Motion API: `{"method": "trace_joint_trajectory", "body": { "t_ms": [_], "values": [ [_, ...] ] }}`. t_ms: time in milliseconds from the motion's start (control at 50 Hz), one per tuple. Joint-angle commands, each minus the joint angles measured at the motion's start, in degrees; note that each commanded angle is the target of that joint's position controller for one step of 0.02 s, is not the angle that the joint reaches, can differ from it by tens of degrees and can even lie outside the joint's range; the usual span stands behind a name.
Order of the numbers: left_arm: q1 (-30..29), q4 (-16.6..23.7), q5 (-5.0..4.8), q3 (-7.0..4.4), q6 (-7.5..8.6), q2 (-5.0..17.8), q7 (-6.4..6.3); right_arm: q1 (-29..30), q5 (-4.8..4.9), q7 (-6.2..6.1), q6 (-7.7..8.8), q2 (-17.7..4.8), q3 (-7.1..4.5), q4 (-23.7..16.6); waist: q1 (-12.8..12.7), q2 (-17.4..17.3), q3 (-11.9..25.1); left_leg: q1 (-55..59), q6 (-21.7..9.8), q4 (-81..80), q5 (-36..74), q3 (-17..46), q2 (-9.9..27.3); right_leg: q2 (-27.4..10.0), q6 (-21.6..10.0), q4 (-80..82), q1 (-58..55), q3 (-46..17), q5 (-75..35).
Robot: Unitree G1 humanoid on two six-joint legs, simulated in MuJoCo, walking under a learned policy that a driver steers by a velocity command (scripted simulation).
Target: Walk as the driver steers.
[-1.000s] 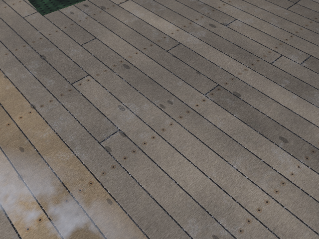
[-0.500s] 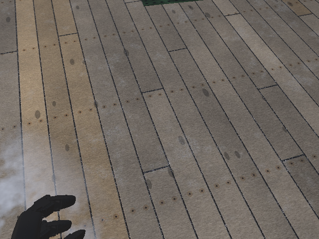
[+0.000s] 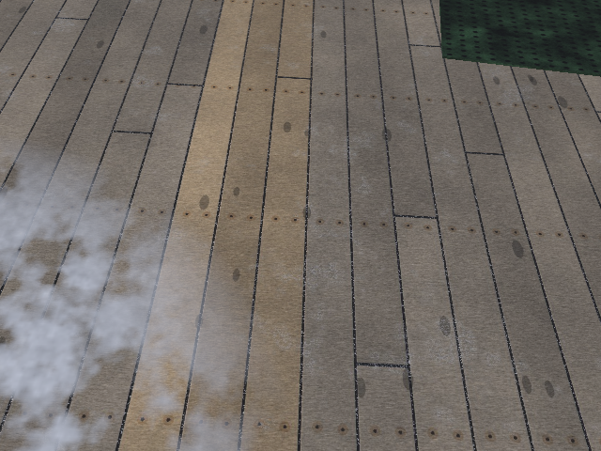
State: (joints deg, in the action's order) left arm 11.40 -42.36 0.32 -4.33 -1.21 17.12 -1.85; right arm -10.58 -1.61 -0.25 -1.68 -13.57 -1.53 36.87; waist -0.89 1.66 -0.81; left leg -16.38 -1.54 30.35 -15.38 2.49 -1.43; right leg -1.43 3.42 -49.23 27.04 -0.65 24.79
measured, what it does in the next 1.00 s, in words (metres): walks ahead: right foot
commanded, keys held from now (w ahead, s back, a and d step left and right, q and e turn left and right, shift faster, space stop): shift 0.46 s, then w+shift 0.54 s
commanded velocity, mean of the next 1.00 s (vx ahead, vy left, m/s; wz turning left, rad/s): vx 0.33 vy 0.00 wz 0.05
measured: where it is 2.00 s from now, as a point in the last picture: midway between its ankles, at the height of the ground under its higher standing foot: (386, 259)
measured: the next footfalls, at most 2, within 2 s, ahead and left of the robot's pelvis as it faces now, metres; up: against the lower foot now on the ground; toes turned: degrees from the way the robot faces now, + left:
right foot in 0.16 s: +0.03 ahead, -0.14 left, +0.00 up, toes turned +1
right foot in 1.16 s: +0.49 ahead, -0.10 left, +0.00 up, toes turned -7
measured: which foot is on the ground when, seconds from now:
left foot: down 0.00-1.00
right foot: up 0.00-0.14, down 0.16-0.72, up 0.74-1.00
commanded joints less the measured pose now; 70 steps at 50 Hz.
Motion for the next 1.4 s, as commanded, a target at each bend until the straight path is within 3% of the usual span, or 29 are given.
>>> {"method": "trace_joint_trajectory", "body": {
  "t_ms": [20, 160, 200, 240, 460, 480, 520, 560, 600, 680, 700, 720, 740, 760, 780, 800, 840, 860, 960, 1060, 1120, 1160, 1180, 1200, 1220, 1240, 1260, 1320, 1400],
  "values": [
    [-0.19, 2.95, 0.16, -1.20, 0.33, 3.94, -0.47, 5.73, 0.62, -0.52, 1.87, -7.19, -1.98, -3.65, -0.75, -9.26, 3.84, 1.59, -10.06, -9.82, 22.75, 10.23, 12.04, -1.32, 1.57, -5.52, -0.78, -1.70, -1.39],
    [-0.08, 2.27, 0.01, 0.58, 1.10, 1.96, 0.86, 1.27, 1.88, -0.60, 1.25, -5.62, -1.69, -0.09, -0.14, -8.06, 5.33, 3.68, -7.80, -5.59, 19.25, 11.77, 10.11, -0.66, -0.70, 27.36, -17.02, -0.65, -19.09],
    [-1.00, 1.52, 0.52, -0.89, 1.08, 8.62, 0.60, -3.36, 0.67, -0.08, 2.54, -4.95, -1.74, 0.49, 4.77, 4.76, 5.50, -0.33, -2.31, -5.07, 6.73, 5.64, 3.71, -5.23, -5.09, 22.30, -20.36, -4.38, -28.16],
    [-2.22, 1.97, 0.57, 0.44, 1.47, 2.91, 1.21, 1.88, 0.48, -0.24, 2.42, -6.94, -2.26, 1.16, 1.06, 2.03, 3.32, 2.16, -0.15, -3.62, 3.23, 3.53, 2.14, -3.80, -5.90, 24.20, -14.75, -4.16, -16.64],
    [-1.97, -0.85, 0.34, 1.38, 2.65, 1.60, 0.42, 0.03, 0.92, -1.50, 1.42, -4.27, -2.69, 5.30, 0.87, -1.26, 0.90, 3.49, 0.69, -3.52, 6.94, 3.62, 2.48, -2.18, -4.59, 24.57, -12.25, -3.05, -12.42],
    [0.14, -1.95, 0.10, 1.07, 2.40, 2.29, 0.34, -2.11, 1.19, -1.62, 1.29, -4.32, -2.87, 6.60, 0.64, -0.72, 3.13, 3.43, 0.31, -2.38, -4.69, 1.56, 0.62, -1.28, -5.45, 25.20, -13.28, -2.58, -0.73],
    [4.40, -2.89, -1.25, -0.20, 2.29, 5.98, 0.25, -1.39, 2.26, -1.44, 2.03, -5.96, -3.64, 5.89, -1.06, 2.83, -2.52, -7.17, -0.73, 3.11, -23.40, -0.56, -0.45, -6.08, -10.38, 30.45, -11.83, -11.60, 25.65],
    [4.63, -3.12, -2.00, -1.52, 3.57, 10.08, 0.02, 2.30, 4.16, -0.60, 4.42, -3.37, -3.14, 3.56, -0.86, 11.47, -7.23, -14.84, -0.92, 15.50, -10.71, -4.24, 0.94, -19.19, -17.30, 42.12, -11.91, -29.71, 33.02],
    [2.13, -2.26, -1.77, -0.94, 5.02, 7.51, 0.11, 3.98, 3.95, -0.12, 6.04, -5.31, -3.71, 3.02, -0.30, 8.03, -7.72, -17.55, -2.24, 20.55, -10.96, 0.13, 5.67, -20.91, -17.17, 43.79, -12.15, -30.68, 20.68],
    [-2.56, -0.85, -3.26, -0.84, 4.94, 7.19, 1.22, -5.86, 2.93, 0.67, 7.36, -2.93, -3.51, 8.05, 4.59, 5.91, -1.14, 4.71, -1.92, 1.26, -1.61, -8.53, 1.21, -9.41, -11.74, 37.33, -7.38, -9.87, 7.23],
    [-1.73, -2.50, 1.98, -1.78, 3.57, 8.01, 2.23, -12.84, -0.88, 1.76, 5.81, -3.16, -3.50, 10.14, 7.55, 0.97, -0.02, 14.41, -1.10, -5.82, -0.75, -14.13, -3.79, -4.66, -11.92, 31.38, -3.66, -5.23, 13.09],
    [-2.94, -2.17, 2.95, -1.40, 3.32, 5.35, 2.27, -19.57, -1.38, 1.59, 5.54, -4.50, -4.21, 12.60, 10.47, -3.69, 0.40, 26.73, -0.96, -4.10, -2.00, -11.22, -2.04, -1.80, -11.14, 19.90, 6.40, -2.25, 10.46],
    [-9.03, 0.89, 2.99, 0.43, 3.74, -0.83, 2.50, -28.91, -2.20, 1.01, 6.07, -9.09, -5.00, 13.40, 15.85, -17.35, 2.37, 32.65, -3.45, -12.58, -20.38, 10.92, 12.82, 3.40, -9.32, -5.07, 18.17, 2.22, 7.46],
    [-9.53, 4.63, 1.66, 1.40, 4.51, -4.32, 2.89, -24.66, -2.70, 0.77, 6.24, -12.16, -4.62, 11.38, 11.13, -17.80, -0.43, 27.70, -9.55, -23.18, -34.77, 37.88, 23.32, 6.50, -10.18, -14.88, 29.64, -4.84, 4.15],
    [-10.42, 5.45, 1.55, 1.05, 4.78, -1.64, 3.32, -19.02, -1.96, 0.52, 5.90, -12.41, -5.00, 10.18, 7.60, -9.88, -4.08, 23.27, -12.37, -24.35, -38.47, 39.97, 26.80, 0.30, -10.53, -18.74, 33.56, -7.78, -2.84],
    [-9.34, 4.35, 1.58, 0.38, 4.91, 1.51, 3.98, -14.65, -1.06, 0.62, 6.28, -10.76, -4.57, 9.06, 5.04, -4.21, -3.80, 21.49, -11.04, -22.53, -32.71, 33.15, 23.92, -2.40, -9.70, -18.11, 31.58, -6.26, -8.60],
    [-6.04, 1.80, 3.05, -0.14, 4.55, 3.26, 4.98, -13.19, -0.22, 1.08, 7.06, -6.72, -3.05, 8.98, 3.44, -3.11, -2.71, 16.32, -6.73, -23.32, -19.18, 17.26, 15.64, -4.57, -7.43, -14.45, 22.24, -2.81, -12.18],
    [-5.61, 2.26, 2.70, 0.19, 3.92, 1.83, 5.77, -13.59, -0.17, 0.69, 7.24, -7.21, -3.01, 9.51, 2.80, -9.23, -1.44, 14.42, -8.52, -25.88, -20.32, 18.26, 15.93, -3.90, -5.98, -13.85, 20.77, -0.62, -13.95],
    [-16.13, 5.36, 1.94, 1.12, 2.81, 0.95, 6.22, -19.42, 0.66, 0.66, 8.07, -6.38, -2.88, 13.09, 5.00, -3.98, -7.33, 15.10, -8.78, -29.68, -4.21, 6.98, 12.97, -3.58, -3.89, 0.33, 20.76, 3.15, -21.25],
    [-21.01, 7.86, 1.36, 1.77, 2.80, 0.41, 6.27, -20.75, 0.46, 0.63, 8.22, -7.95, -3.02, 15.71, 5.37, -7.77, -9.11, 20.65, -8.19, -31.74, 13.00, -0.84, 15.50, -1.99, -8.42, 12.10, 13.36, 7.21, -21.70],
    [-14.57, 6.42, 1.65, 1.17, 2.49, 1.63, 5.13, -19.75, -0.39, -0.02, 7.79, -10.03, -3.13, 17.27, 0.97, -10.86, -3.47, 25.01, -5.77, -16.50, 58.96, -9.42, 16.27, 4.71, -13.13, 11.50, 1.08, 11.29, -13.67],
    [7.22, -0.51, 1.58, -0.89, 2.95, 5.19, 4.08, -16.83, -0.86, -0.95, 6.34, -12.29, -3.78, 16.58, -9.42, -9.77, 7.74, 18.55, -3.66, 10.49, 67.26, -12.43, 14.84, 9.01, -15.66, 13.93, -22.75, 11.60, -11.13],
    [16.15, -3.18, 2.47, -2.64, 3.23, 10.05, 3.27, -17.18, -0.20, -0.84, 6.40, -9.96, -3.08, 14.83, -11.63, -2.62, 13.76, -0.42, -2.63, 31.23, 49.21, -12.13, 11.51, 1.62, -18.00, 15.08, -42.30, -1.52, 1.04],
    [15.46, -4.22, 1.90, -3.84, 2.99, 14.77, 3.34, -17.14, 0.53, 0.59, 7.89, -4.10, -1.74, 11.70, -5.73, 14.78, 17.29, -20.52, -0.20, 50.77, -4.59, -7.86, -0.11, -12.65, -23.38, 29.57, -50.22, -37.97, 23.45],
    [11.83, -3.30, 1.39, -3.61, 3.04, 13.49, 3.76, -12.03, 0.23, 0.68, 8.96, -7.08, -2.16, 9.75, -5.51, 8.78, 15.45, -28.69, -2.02, 56.24, -4.03, 2.64, 0.69, -13.62, -23.86, 35.92, -49.42, -47.84, 21.17],
    [12.49, -4.58, 0.98, -3.18, 3.75, 11.04, 3.68, -5.06, -0.36, 0.48, 9.86, -7.46, -1.98, 8.15, -6.13, 1.52, 6.82, -27.69, -2.70, 53.80, 0.00, 3.24, 4.57, -11.48, -21.45, 32.49, -40.39, -36.34, -0.70],
    [10.44, -5.37, 0.99, -2.84, 3.62, 9.36, 3.08, -5.34, -0.25, 0.64, 10.23, -6.35, -1.42, 7.37, -2.53, -2.21, 4.69, -26.92, -2.53, 49.68, 1.57, 2.11, 5.86, -10.04, -21.18, 35.12, -34.36, -32.66, 2.18],
    [6.96, -5.28, 0.29, -1.33, 4.66, 5.18, 2.41, -3.82, -2.60, 1.35, 7.71, -5.23, -0.75, 5.49, 2.65, -1.25, -0.46, -20.55, 0.62, 41.29, -0.51, 2.26, 8.42, -4.80, -21.36, 38.74, -17.82, -25.90, -2.60],
    [10.86, -5.05, -0.29, -1.21, 6.23, 5.97, 2.28, 9.22, -2.17, 1.92, 5.96, -5.11, 0.19, -0.29, 0.50, -1.68, -7.45, -22.17, 4.78, 24.96, 5.56, -1.49, 8.97, -2.35, -21.74, 44.43, -8.10, -22.99, -7.65]
  ]
}}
